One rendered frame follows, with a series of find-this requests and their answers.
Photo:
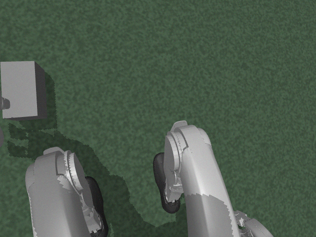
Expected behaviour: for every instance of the left robot hand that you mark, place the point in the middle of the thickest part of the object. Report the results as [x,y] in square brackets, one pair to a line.
[5,103]

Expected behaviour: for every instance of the right robot foot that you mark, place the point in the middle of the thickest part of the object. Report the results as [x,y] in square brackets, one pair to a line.
[160,181]

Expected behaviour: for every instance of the left robot foot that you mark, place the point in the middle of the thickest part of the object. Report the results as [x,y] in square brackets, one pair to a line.
[98,205]

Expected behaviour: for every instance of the carton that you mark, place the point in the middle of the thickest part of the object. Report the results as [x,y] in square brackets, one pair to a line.
[23,84]

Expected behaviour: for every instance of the right robot hand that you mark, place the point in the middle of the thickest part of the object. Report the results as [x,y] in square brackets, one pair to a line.
[253,227]

